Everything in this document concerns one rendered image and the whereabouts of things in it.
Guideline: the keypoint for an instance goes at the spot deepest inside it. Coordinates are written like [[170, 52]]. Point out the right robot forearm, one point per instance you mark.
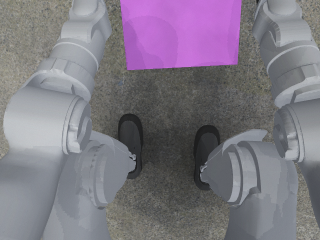
[[288, 50]]

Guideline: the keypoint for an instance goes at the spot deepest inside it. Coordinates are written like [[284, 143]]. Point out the left robot upper arm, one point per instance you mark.
[[43, 128]]

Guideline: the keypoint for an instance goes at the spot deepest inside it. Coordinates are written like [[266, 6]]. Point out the carton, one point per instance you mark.
[[160, 34]]

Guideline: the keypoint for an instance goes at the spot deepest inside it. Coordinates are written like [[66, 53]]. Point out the right robot upper arm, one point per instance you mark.
[[296, 134]]

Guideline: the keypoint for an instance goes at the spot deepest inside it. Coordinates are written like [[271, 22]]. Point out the robot left thigh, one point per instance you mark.
[[88, 182]]

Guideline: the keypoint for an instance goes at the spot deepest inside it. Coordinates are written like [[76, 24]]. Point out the left robot forearm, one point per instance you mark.
[[76, 56]]

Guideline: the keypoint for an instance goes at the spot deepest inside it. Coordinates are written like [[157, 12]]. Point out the right robot foot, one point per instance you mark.
[[206, 140]]

